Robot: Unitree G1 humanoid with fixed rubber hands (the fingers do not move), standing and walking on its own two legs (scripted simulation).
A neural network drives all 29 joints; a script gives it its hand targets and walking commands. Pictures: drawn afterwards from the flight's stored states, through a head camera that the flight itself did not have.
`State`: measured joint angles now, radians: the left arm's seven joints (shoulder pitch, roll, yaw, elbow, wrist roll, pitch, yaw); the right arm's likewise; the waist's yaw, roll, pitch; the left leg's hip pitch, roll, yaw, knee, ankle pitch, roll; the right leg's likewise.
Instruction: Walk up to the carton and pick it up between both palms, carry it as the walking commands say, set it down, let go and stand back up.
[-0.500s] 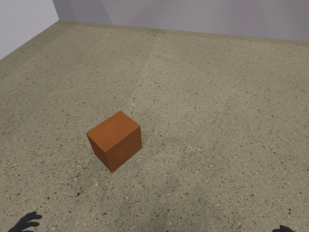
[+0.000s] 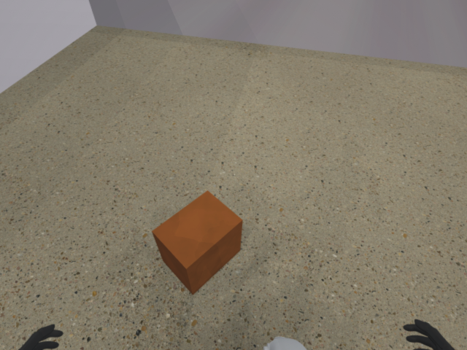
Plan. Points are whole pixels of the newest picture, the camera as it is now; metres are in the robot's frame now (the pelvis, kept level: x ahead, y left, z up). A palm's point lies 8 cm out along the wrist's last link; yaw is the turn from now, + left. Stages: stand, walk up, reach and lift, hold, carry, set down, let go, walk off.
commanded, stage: walk up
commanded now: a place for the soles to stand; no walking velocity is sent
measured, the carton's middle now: (200, 241) +0.64 +0.14 -0.62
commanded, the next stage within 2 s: none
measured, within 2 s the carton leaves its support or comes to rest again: neither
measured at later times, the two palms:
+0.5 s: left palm out of the picture +0.24 +0.47 -0.06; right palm (335, 253) +0.31 -0.20 -0.04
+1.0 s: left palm (15, 231) +0.36 +0.47 -0.06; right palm (331, 249) +0.32 -0.19 -0.04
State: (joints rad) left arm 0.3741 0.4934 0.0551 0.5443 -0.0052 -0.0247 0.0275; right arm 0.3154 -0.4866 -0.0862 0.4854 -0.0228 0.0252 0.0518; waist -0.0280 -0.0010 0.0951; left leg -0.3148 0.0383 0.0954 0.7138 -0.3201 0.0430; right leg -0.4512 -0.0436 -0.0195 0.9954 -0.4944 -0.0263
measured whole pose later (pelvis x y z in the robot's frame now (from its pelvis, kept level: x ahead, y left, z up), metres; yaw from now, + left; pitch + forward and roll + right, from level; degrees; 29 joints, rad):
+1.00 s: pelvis +0.20 +0.15 +0.03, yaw -4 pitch -4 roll +0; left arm 0.06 0.46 0.02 0.98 -0.02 0.00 -0.01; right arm 0.07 -0.45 -0.01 0.89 0.03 -0.02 0.01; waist -0.01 -0.02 0.07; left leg -0.14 0.05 0.14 0.44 -0.23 0.01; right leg -0.15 -0.04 0.06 0.42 -0.21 0.05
